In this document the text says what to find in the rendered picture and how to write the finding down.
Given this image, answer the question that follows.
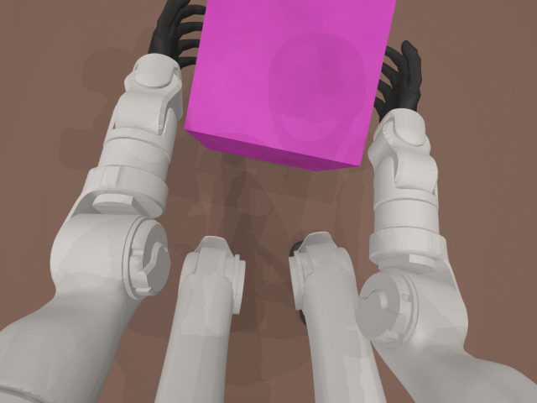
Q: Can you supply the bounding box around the right robot upper arm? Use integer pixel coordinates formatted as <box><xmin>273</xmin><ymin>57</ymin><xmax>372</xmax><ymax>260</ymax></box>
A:
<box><xmin>355</xmin><ymin>269</ymin><xmax>537</xmax><ymax>403</ymax></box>

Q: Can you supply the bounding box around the robot right hand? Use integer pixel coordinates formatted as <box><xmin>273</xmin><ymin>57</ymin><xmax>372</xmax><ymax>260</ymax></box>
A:
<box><xmin>373</xmin><ymin>40</ymin><xmax>422</xmax><ymax>123</ymax></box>

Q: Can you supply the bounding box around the right robot shin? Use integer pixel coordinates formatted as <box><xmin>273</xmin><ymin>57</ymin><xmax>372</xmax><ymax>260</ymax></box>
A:
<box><xmin>298</xmin><ymin>232</ymin><xmax>357</xmax><ymax>285</ymax></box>

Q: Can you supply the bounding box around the robot right forearm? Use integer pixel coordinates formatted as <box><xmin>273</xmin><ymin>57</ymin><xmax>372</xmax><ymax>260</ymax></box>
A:
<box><xmin>368</xmin><ymin>108</ymin><xmax>461</xmax><ymax>296</ymax></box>

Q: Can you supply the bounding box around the left robot thigh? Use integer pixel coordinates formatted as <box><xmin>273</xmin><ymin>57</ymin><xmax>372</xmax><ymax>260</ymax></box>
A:
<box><xmin>154</xmin><ymin>247</ymin><xmax>246</xmax><ymax>403</ymax></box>

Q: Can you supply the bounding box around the robot left forearm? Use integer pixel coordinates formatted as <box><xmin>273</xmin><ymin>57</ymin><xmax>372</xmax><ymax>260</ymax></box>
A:
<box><xmin>50</xmin><ymin>54</ymin><xmax>183</xmax><ymax>281</ymax></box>

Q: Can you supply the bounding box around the carton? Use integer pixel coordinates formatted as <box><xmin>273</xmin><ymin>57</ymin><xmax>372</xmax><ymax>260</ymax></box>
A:
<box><xmin>184</xmin><ymin>0</ymin><xmax>396</xmax><ymax>171</ymax></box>

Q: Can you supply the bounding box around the left robot upper arm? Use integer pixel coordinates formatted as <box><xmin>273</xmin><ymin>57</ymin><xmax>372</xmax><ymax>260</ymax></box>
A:
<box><xmin>0</xmin><ymin>213</ymin><xmax>171</xmax><ymax>403</ymax></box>

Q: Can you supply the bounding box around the robot left hand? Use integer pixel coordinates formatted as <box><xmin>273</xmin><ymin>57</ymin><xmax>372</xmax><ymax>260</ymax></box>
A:
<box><xmin>148</xmin><ymin>0</ymin><xmax>206</xmax><ymax>69</ymax></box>

